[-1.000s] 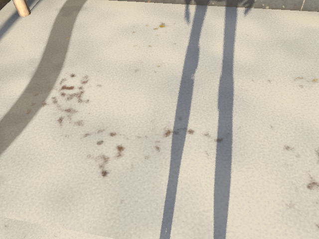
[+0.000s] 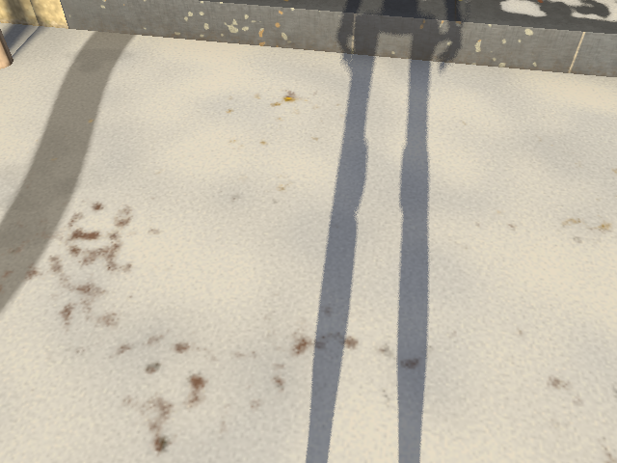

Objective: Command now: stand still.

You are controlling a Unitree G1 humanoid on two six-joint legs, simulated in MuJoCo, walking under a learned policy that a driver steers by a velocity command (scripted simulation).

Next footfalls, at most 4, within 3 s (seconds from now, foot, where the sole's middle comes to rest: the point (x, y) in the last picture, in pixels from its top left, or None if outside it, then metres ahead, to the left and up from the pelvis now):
0.72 left None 0.14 0.12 -0.78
1.18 right None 0.49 -0.02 -0.78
1.72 left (278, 345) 0.82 0.11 -0.78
2.26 right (396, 297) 0.97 -0.20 -0.78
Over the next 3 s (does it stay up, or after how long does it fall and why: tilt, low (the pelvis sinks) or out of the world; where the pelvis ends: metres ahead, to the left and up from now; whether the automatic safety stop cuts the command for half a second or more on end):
stays up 1.14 -0.28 -0.01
